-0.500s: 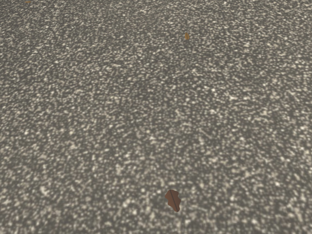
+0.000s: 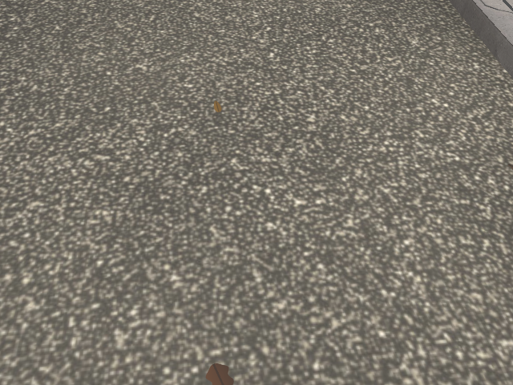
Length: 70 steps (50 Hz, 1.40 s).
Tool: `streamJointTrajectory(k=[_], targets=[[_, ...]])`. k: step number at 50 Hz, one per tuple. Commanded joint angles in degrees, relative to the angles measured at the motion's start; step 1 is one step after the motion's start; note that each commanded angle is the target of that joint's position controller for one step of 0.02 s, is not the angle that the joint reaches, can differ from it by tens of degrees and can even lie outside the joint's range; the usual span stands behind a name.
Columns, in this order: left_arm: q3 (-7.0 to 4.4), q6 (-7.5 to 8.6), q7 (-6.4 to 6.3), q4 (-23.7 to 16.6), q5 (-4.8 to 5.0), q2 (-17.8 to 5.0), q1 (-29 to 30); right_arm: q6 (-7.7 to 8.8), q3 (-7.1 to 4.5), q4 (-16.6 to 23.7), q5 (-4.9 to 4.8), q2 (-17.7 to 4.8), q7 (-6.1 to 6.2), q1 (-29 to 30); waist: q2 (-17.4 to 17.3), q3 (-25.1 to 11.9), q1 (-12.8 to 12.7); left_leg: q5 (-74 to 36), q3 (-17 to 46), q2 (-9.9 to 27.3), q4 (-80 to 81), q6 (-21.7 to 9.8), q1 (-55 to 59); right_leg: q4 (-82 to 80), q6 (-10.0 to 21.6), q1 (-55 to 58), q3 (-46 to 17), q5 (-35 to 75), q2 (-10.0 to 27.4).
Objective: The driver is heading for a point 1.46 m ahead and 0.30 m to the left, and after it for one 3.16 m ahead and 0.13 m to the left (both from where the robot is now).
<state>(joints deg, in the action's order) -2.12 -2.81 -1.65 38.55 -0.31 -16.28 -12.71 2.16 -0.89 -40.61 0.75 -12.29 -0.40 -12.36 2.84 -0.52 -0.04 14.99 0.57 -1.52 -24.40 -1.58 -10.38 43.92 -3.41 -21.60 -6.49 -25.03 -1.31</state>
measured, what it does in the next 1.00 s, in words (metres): walks ahead: right foot, then left foot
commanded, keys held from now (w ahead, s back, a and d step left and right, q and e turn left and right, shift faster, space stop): no key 0.28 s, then w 0.72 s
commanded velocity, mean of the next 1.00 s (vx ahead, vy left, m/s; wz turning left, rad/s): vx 0.27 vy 0.00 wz -0.03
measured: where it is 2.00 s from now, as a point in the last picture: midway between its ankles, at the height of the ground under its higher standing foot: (249, 288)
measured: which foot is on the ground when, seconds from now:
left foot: down 0.00-0.56, up 0.58-0.66, down 0.68-1.00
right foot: up 0.00-0.10, down 0.12-0.70, up 0.72-1.00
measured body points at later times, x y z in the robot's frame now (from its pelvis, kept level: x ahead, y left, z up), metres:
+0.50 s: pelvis +0.05 -0.03 -0.02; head +0.05 -0.03 +0.43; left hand +0.15 +0.24 -0.13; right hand +0.13 -0.29 -0.14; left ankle -0.02 +0.11 -0.74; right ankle +0.02 -0.15 -0.74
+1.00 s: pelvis +0.24 +0.01 -0.02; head +0.27 +0.04 +0.43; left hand +0.49 +0.24 -0.09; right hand +0.18 -0.25 -0.14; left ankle +0.06 +0.10 -0.74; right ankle +0.44 -0.12 -0.72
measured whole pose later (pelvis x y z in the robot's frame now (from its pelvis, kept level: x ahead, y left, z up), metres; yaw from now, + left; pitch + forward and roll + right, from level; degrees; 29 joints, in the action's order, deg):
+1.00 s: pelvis +0.24 +0.01 -0.02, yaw +1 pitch +2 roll +0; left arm -2.8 6.6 4.5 36.0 0.1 -15.8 -1.1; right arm 4.8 -1.2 -50.3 -1.2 -13.7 1.5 -29.9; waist 3.1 0.9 5.2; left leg 27.3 1.0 -2.9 -20.8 -3.3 4.4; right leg 31.1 3.9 -36.9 -0.8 21.8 1.1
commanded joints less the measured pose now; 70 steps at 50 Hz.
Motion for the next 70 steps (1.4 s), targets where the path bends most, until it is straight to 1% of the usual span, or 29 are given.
streamJointTrajectory(k=[1,5,8,14,19,22,27,30,32,34,35,36,38,39,43,45,48,51,54,56,57,58,59,60,61,62,63,65,70], targets=[[-1.05,0.41,0.08,-3.0,0.06,-2.73,0.1,-0.19,-1.77,3.66,-0.11,-8.63,0.38,5.18,-11.45,-1.28,-1.03,-31.89,8.23,11.55,5.77,-8.91,1.47,-3.7,-1.25,2.24,2.61,3.97,2.55],[-0.73,0.55,0.61,-2.41,-0.13,-1.8,-1.03,-1.43,-1.1,1.05,-1.4,-7.17,-0.41,2.6,-10.39,-3.63,-1.57,-39.48,5.27,9.67,1.3,-7.47,3.33,-18.41,0.03,11.33,5.08,19.33,1.81],[-2.2,0.18,0.12,-3.29,0.14,-7.88,1.37,-0.6,-1.26,-0.01,-0.32,-7.98,-0.73,-2.7,1.4,-3.89,2.46,-19.03,3.64,4.54,2.11,-1.97,0.44,-16.43,4.89,16.28,0.41,37.13,5.19],[-1.57,0.04,-0.76,-1.4,0.12,-4.23,-0.47,-1.99,-0.8,-1.19,-0.87,-7.07,0.07,0.1,-0.6,-2.89,-0.13,-16.94,1.46,3.68,1.73,-0.2,0.01,-18.41,5.25,17.22,0.14,35.3,4.21],[-1.96,0.62,-0.6,-0.07,0.59,-4.48,-1.95,-2.31,-1.34,-2.58,-1.39,-7.89,0.41,-1.15,-2.79,4.15,-0.2,16.79,1.37,2.48,2.31,-2.78,-5.99,-18.73,7.7,9.22,1.71,-3.68,1.37],[-1.92,3.34,0.31,-0.33,1.14,-4.36,-2.77,-0.41,-1.63,-2.13,-1.61,-8.07,0.4,-2.18,-2.89,7.67,0.06,20.59,3.36,3.55,0.49,-4.49,-8.13,-18.41,9.76,5.04,-0.53,-8.87,2.43],[-3.05,6.79,1.85,0.22,2.55,-7.99,-8.46,3.27,-1.99,-0.81,-1.57,-7.65,-0.36,-2.72,4.77,3.17,-0.89,4.33,-0.78,-0.03,-12.84,-3.4,-13.88,-19.45,16.67,16.12,-14.22,12.05,10.42],[-3.51,6.74,2.18,1.85,2.69,-9.42,-14.31,3.99,-2.05,1.93,-2.75,-7.26,-0.85,2.21,8.61,2.28,-3.11,21.34,0.17,-0.15,-20.72,-3.16,-25.24,-22.67,21.49,25.11,-23.85,24.28,18.42],[-3.3,5.76,2.07,1.11,3.06,-9.37,-10.6,4.12,-1.87,1.42,-3.55,-6.75,-1.42,0.89,6.0,3.22,-0.89,17.09,0.21,1.64,-11.93,-4.21,-18.99,-23.1,18.71,19.19,-19.09,22.33,18.08],[-2.81,4.65,1.06,-1.88,3.18,-9.36,0.12,3.97,-3.05,-5.06,-2.25,-7.97,-2.01,-14.83,4.25,-1.65,7.93,-4.56,-1.47,-0.45,0.89,-4.83,10.73,-15.47,12.62,2.19,-6.01,28.56,10.7],[-1.8,5.19,0.31,-4.87,2.0,-5.48,6.67,4.12,-5.29,-9.19,-1.1,-14.03,-2.3,-26.02,-7.22,-3.83,12.67,-5.57,8.91,5.58,2.65,-6.9,19.03,5.15,8.31,-6.41,4.14,26.44,2.77],[-0.78,6.4,-0.03,-7.35,1.25,-2.52,3.83,4.74,-6.04,-7.65,-1.33,-18.72,-2.74,-26.12,-20.64,-3.1,9.5,-8.37,33.78,18.42,9.01,-14.46,23.61,20.33,5.88,-20.77,3.67,-2.53,-3.48],[-1.27,7.71,0.91,-5.29,3.13,-4.86,2.59,5.04,-3.53,-4.88,-2.41,-9.82,-1.89,-17.99,-8.87,6.45,5.41,-11.62,26.82,19.28,7.92,-16.02,22.25,24.89,7.6,-32.65,-1.0,-1.25,1.15],[-1.04,7.94,1.24,-4.6,2.5,-3.89,2.22,4.54,-3.71,-4.25,-2.32,-10.66,-1.48,-15.72,-5.24,6.03,3.71,-14.75,22.61,17.84,7.84,-13.91,21.48,22.56,7.75,-32.77,0.6,2.88,3.21],[-0.91,8.61,4.06,-4.61,0.74,-2.24,5.19,3.22,-2.73,-4.32,-1.1,-10.25,-0.29,-15.6,-5.78,3.12,2.64,-29.49,13.46,15.23,9.09,-11.22,16.61,15.42,6.38,-27.27,5.12,16.68,5.07],[-1.23,9.75,4.62,-6.43,1.61,-2.87,12.82,4.01,-2.27,-5.48,-1.48,-9.52,0.99,-17.3,-7.35,6.07,3.72,-21.59,10.11,12.22,9.91,-9.1,14.86,3.67,6.48,-28.41,5.43,27.35,4.27],[-0.06,10.83,6.67,-7.08,-0.32,1.24,18.84,3.09,-2.18,-7.38,-2.04,-9.72,2.6,-17.55,-6.94,7.12,5.47,-6.06,3.72,6.81,12.12,-5.83,-6.16,-15.27,6.87,-2.09,9.59,56.05,-0.71],[-0.37,10.16,7.66,-7.88,0.62,-0.73,19.55,3.0,-2.29,-8.16,-2.42,-9.15,2.46,-17.51,-7.29,7.89,4.76,-3.1,4.86,8.04,4.39,-5.43,-2.47,-17.95,8.97,-3.26,6.24,54.63,0.69],[0.01,10.9,7.42,-8.05,-0.3,-0.33,22.65,1.63,-1.98,-10.2,-2.98,-7.33,2.19,-21.22,-3.85,8.13,6.51,-10.31,6.93,8.36,-6.34,-4.87,8.98,-24.46,8.51,-8.69,6.58,49.15,1.1],[-1.22,11.57,6.39,-4.48,-0.43,-2.32,12.16,0.78,-2.34,-10.65,-2.3,-8.76,1.74,-21.52,-3.42,3.08,2.41,-25.28,7.77,7.21,-21.49,-4.96,12.01,-27.06,8.85,-0.23,7.69,44.81,0.59],[-1.82,11.35,5.9,-0.62,-0.13,-3.09,0.12,0.45,-2.75,-10.62,-1.8,-10.41,1.13,-18.71,-3.65,-2.46,-3.97,-27.53,5.92,5.89,-35.7,-4.23,5.75,-28.07,10.38,14.87,7.15,50.05,3.04],[-2.3,10.57,5.5,2.9,-0.35,-4.34,-12.12,1.23,-2.5,-9.51,-0.75,-8.85,0.38,-15.6,0.85,-9.89,-9.43,-7.3,3.49,0.15,-57.68,-2.12,-9.62,-21.19,14.04,35.74,1.59,60.97,9.84],[-1.91,9.84,5.26,3.97,-1.39,-7.04,-15.4,2.3,-0.46,-9.6,-0.98,-2.53,-0.2,-26.32,11.39,-20.64,-4.39,29.29,9.0,-1.94,-75.33,-1.23,-32.55,1.07,20.49,60.16,-9.27,86.57,21.42],[-3.21,8.26,4.84,4.37,-0.24,-7.44,-19.64,4.04,-0.88,-8.54,-3.54,-8.98,-1.08,-25.36,9.7,-29.06,-8.56,27.91,14.09,-0.53,-75.85,-0.28,-38.03,-2.85,26.47,64.31,-18.81,74.51,24.8],[-4.68,7.11,4.2,5.35,0.02,-11.32,-16.85,4.61,-0.7,-5.74,-5.8,-9.33,-1.54,-21.58,7.49,-26.62,-6.6,23.4,9.88,3.12,-76.2,0.97,-45.24,-13.84,30.86,59.38,-26.86,37.13,27.19],[-3.42,7.37,2.99,2.2,-0.26,-7.08,-7.89,4.95,-1.54,-3.9,-4.58,-11.81,-0.04,-11.62,-4.19,-17.89,-5.45,10.59,7.8,6.55,-66.93,0.18,-44.89,-23.82,27.2,43.54,-26.72,20.48,25.65],[-2.29,8.01,2.8,1.24,0.11,-5.75,-0.77,4.0,-2.05,-3.6,-2.79,-12.33,1.19,-9.35,-8.05,-9.42,-1.87,6.82,5.4,6.92,-66.09,1.33,-40.39,-28.86,26.79,28.56,-26.81,20.36,25.54],[-1.61,9.04,3.58,2.29,0.44,-4.48,5.61,1.59,-1.66,-4.27,-1.02,-7.48,2.05,-12.09,-5.79,0.94,4.95,5.51,7.29,11.04,-51.83,4.78,-28.97,-32.3,24.28,5.01,-17.96,31.0,20.46],[-1.98,9.51,2.06,6.59,0.89,-5.82,-0.33,3.5,-0.96,-0.12,0.11,-3.65,1.3,-0.53,-0.29,1.24,0.9,-17.66,1.85,7.93,-19.58,3.59,-16.95,-33.41,17.13,0.24,1.74,41.93,7.45]])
